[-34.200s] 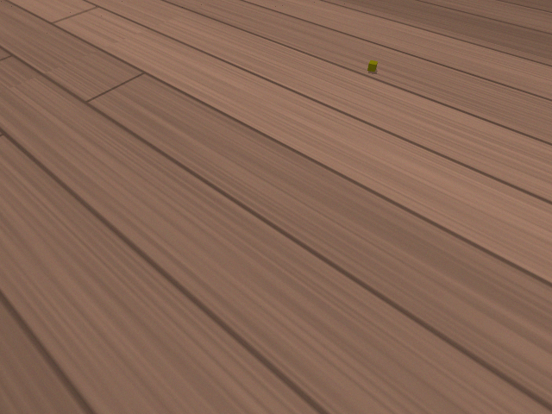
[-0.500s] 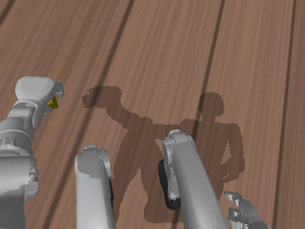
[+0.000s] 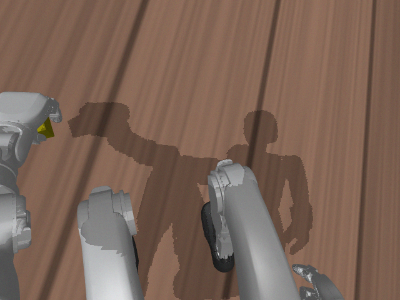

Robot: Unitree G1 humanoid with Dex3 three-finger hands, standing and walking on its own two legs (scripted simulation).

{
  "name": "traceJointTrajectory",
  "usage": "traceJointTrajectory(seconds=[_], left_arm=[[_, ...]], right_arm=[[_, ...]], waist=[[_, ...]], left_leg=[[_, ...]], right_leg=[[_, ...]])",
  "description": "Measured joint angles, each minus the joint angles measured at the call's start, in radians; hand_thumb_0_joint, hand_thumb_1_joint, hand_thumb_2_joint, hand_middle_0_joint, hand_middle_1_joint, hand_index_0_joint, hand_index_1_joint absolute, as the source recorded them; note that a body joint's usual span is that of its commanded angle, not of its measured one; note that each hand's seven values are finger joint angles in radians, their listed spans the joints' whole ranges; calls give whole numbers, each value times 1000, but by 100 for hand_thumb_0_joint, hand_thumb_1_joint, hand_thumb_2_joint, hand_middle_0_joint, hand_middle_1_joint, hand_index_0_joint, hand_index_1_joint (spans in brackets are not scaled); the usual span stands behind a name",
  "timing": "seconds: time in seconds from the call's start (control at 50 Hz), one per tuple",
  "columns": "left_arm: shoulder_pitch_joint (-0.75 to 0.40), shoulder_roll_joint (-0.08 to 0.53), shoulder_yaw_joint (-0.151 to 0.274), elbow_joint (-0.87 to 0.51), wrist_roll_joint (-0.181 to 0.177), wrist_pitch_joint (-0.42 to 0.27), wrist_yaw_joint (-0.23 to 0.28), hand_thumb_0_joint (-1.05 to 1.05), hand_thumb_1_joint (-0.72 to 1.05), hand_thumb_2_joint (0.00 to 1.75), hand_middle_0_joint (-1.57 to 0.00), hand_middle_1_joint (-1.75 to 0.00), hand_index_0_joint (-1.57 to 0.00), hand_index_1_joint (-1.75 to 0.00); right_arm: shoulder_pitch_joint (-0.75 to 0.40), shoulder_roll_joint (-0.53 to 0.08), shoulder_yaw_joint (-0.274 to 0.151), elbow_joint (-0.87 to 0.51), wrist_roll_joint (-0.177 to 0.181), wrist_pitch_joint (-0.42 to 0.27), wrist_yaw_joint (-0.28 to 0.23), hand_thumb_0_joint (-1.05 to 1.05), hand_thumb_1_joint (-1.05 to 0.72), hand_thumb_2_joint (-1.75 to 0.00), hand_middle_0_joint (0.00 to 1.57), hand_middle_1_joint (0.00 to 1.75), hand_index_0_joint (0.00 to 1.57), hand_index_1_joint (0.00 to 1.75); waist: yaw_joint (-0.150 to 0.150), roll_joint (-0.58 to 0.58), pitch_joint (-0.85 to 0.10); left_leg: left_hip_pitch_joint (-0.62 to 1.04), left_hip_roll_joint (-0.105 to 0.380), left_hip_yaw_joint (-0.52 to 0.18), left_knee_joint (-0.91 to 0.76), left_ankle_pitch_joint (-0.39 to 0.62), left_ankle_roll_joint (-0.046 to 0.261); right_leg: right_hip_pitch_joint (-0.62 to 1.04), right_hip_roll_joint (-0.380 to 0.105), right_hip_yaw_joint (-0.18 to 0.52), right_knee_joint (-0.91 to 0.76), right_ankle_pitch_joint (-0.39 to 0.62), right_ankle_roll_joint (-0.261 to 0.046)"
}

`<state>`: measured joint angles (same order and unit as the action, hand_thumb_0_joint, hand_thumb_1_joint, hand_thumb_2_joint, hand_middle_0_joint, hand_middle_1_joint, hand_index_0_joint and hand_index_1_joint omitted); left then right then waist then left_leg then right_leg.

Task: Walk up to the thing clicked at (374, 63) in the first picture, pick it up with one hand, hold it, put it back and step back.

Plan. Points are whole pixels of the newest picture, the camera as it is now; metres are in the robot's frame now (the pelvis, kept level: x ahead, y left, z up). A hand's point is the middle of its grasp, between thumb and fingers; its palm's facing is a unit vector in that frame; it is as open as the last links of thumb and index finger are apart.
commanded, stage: crouch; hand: left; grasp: from above
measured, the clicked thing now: (34, 125) +0.48 +0.28 -0.22
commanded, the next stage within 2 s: lower in 0.24 s
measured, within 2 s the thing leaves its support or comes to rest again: rests again in 1.06 s
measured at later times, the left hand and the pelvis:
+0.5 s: hand (36, 129) +0.47 +0.27 -0.21, palm faces -0.51 +0.01 -0.86, open 6.4 cm; pelvis +0.00 +0.00 -0.03, yaw -1 degrees
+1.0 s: hand (48, 132) +0.48 +0.27 -0.27, palm faces -0.50 +0.00 -0.87, open 6.5 cm; pelvis +0.00 +0.01 -0.06, yaw -4 degrees
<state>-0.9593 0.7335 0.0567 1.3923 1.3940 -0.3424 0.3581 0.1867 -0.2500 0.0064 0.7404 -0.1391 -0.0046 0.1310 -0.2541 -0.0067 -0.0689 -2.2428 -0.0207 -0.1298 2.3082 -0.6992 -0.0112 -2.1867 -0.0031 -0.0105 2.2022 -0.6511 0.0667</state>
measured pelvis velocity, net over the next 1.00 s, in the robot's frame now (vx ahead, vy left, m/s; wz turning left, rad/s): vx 0.00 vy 0.01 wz -0.07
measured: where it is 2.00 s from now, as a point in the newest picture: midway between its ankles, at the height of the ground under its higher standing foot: (175, 264)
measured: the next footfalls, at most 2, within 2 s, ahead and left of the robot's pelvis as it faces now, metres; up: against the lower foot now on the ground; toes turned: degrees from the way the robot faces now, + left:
none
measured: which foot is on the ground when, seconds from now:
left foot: down 0.00-1.00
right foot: down 0.00-1.00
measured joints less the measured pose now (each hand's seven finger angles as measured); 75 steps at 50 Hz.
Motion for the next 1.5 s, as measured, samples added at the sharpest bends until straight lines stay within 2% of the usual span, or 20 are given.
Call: traceJointTrajectory(seconds=[0.12,0.36,0.44,0.56,0.74,0.9,1.0,1.14,1.24,1.34,1.5], left_arm=[[-24,17,4,36,8,6,13,-4,39,34,-76,-38,-98,-43],[-36,43,4,44,-2,9,-2,-3,38,39,-74,-40,-96,-46],[-38,50,-2,50,-8,5,-1,-4,37,40,-74,-40,-97,-47],[-52,76,-2,93,6,-17,8,-4,37,39,-74,-41,-98,-48],[-54,117,25,133,49,-50,71,-4,38,39,-73,-42,-99,-50],[-83,148,25,207,77,-26,131,-4,39,39,-72,-43,-97,-50],[-95,171,30,237,77,-10,140,-4,39,39,-71,-44,-95,-50],[-90,204,59,220,72,-13,142,-4,38,39,-70,-45,-94,-51],[-76,225,84,218,82,-21,150,-5,38,38,-71,-46,-96,-50],[-87,251,85,258,82,-26,159,-5,39,37,-71,-46,-97,-50],[-106,276,53,302,82,-29,178,-6,41,37,-69,-47,-97,-51]], right_arm=[[-8,4,16,-2,-5,-5,2,0,-93,-91,21,30,20,30],[-18,4,44,-9,-8,-10,4,0,-93,-91,21,30,20,30],[-19,-1,50,-14,-9,-10,5,0,-94,-91,21,30,20,30],[-31,-12,66,-19,-18,-13,9,0,-94,-91,21,30,20,30],[-40,-17,88,-19,-44,-25,16,0,-94,-91,21,30,20,30],[-42,-11,113,-13,-60,-43,23,0,-93,-90,21,30,20,30],[-46,-12,135,-18,-73,-62,30,0,-92,-90,21,30,20,30],[-44,-22,156,-48,-87,-80,41,0,-92,-90,21,30,20,30],[-52,-33,167,-66,-101,-83,50,0,-92,-90,21,30,20,30],[-66,-49,180,-81,-111,-83,49,0,-92,-90,21,30,20,30],[-73,-60,210,-87,-121,-83,43,0,-92,-90,21,30,20,30]], waist=[[-11,0,12],[-19,-3,28],[-21,-9,30],[-33,-19,48],[-52,-43,81],[-76,-53,88],[-93,-56,106],[-106,-69,140],[-115,-80,154],[-123,-83,164],[-134,-97,174]], left_leg=[[-25,-1,-1,28,7,3],[-51,-2,-12,68,-2,4],[-58,-4,-17,79,-5,3],[-75,-7,-26,104,-5,4],[-104,-8,-40,158,-6,6],[-133,-6,-48,192,-12,10],[-141,-5,-56,211,-21,13],[-143,-4,-70,232,-37,12],[-125,-2,-80,244,-50,8],[-123,-2,-95,257,-46,8],[-126,2,-99,263,-28,14]], right_leg=[[-24,4,1,25,7,-2],[-44,8,-4,56,2,10],[-48,8,-9,64,-1,4],[-60,10,-16,82,0,0],[-82,19,-23,122,4,5],[-107,26,-29,146,4,1],[-112,30,-34,156,-1,5],[-111,35,-46,165,-8,2],[-96,36,-53,172,-12,9],[-89,41,-64,174,-4,11],[-88,49,-69,171,16,13]])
